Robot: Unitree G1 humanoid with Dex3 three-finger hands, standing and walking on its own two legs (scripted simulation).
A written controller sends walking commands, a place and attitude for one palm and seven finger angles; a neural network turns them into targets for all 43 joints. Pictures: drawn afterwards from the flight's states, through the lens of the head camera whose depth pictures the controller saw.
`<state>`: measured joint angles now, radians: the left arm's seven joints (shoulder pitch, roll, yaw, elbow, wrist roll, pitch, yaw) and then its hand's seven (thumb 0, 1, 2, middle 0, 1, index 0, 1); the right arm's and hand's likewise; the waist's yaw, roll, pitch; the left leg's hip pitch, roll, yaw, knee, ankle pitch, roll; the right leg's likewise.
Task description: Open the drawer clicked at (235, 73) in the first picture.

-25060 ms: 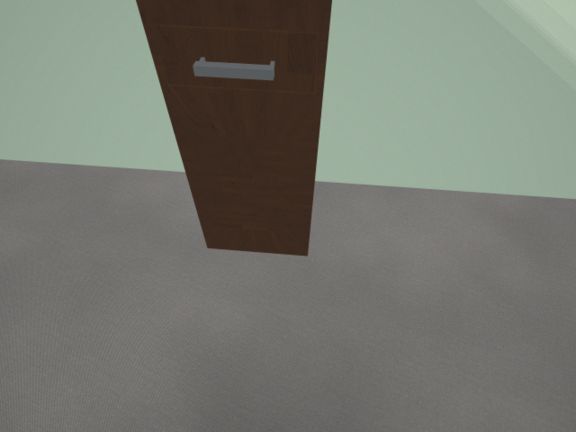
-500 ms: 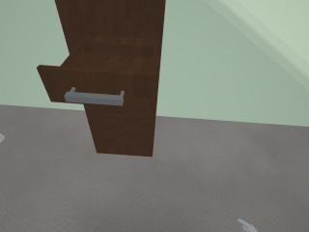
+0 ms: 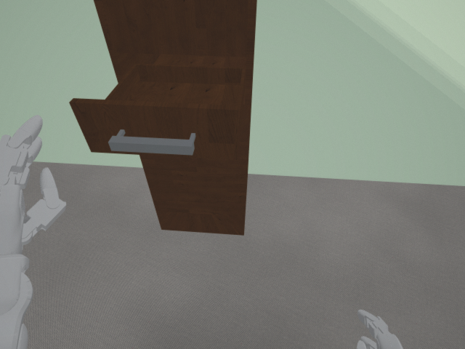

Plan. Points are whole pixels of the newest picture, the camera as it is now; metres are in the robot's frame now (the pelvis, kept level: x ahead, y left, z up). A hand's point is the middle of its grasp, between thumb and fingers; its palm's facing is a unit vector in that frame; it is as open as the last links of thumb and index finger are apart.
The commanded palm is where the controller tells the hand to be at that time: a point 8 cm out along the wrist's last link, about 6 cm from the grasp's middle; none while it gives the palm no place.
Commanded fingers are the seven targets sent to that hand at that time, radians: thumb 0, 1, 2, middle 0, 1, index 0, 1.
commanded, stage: let the arm hang, fingers relaxed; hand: left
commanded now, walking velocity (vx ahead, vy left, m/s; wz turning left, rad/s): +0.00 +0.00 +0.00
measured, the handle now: (154, 140) +0.55 +0.21 +0.08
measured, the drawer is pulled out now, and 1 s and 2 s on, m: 0.29 0.29 0.29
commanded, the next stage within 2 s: look to check the result in 1.02 s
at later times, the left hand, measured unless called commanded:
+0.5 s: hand out of the picture -0.02 +0.21 -0.16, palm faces +0.01 -0.96 -0.29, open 7.2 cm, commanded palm none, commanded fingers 0.00 0.90 0.90 -0.20 -0.30 -0.20 -0.30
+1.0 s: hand out of the picture +0.06 +0.16 -0.16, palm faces -0.01 -0.98 -0.22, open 7.3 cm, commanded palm none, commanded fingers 0.00 0.90 0.90 -0.20 -0.30 -0.20 -0.30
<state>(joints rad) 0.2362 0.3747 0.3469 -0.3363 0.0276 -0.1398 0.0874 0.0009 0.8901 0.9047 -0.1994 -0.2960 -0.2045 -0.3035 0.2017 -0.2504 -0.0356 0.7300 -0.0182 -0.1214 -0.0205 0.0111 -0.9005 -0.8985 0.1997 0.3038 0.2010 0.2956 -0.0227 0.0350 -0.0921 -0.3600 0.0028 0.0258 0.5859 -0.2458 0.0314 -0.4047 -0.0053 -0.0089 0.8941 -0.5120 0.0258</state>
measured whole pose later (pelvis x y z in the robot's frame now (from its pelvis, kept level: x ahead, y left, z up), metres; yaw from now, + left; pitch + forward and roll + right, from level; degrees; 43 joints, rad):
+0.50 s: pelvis +0.01 -0.01 +0.01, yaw +0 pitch -1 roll +0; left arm 0.36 0.25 0.02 1.05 0.01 0.04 0.02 -0.01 0.94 0.90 -0.20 -0.29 -0.20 -0.30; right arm 0.38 -0.17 0.00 1.06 -0.01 0.03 -0.02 0.01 -0.90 -0.90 0.20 0.30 0.20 0.30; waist 0.00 0.01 0.06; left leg -0.23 -0.01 0.02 0.46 -0.22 0.02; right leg -0.24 0.01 0.00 0.44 -0.19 -0.01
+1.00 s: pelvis +0.03 -0.02 +0.01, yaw -1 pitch -2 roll +0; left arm 0.22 0.17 0.00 1.11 0.01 0.00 0.03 0.01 0.92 0.90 -0.20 -0.30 -0.20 -0.30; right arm 0.28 -0.16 -0.01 1.12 -0.01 0.01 -0.02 0.01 -0.91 -0.90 0.20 0.30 0.20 0.30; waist -0.01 0.02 0.05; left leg -0.15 0.00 0.02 0.39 -0.21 0.01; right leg -0.18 0.02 0.01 0.40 -0.19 -0.02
